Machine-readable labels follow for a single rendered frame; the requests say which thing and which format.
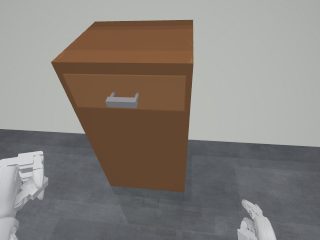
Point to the robot left hand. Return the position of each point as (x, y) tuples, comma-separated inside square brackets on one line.
[(31, 166)]

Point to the drawer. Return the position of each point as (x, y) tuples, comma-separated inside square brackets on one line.
[(156, 92)]

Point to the handle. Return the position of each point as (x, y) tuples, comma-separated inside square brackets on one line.
[(122, 102)]

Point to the cabinet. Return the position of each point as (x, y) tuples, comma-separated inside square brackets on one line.
[(136, 148)]

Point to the robot left forearm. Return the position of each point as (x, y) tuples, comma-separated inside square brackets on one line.
[(8, 228)]

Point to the robot right hand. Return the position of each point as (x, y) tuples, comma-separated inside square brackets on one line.
[(259, 229)]

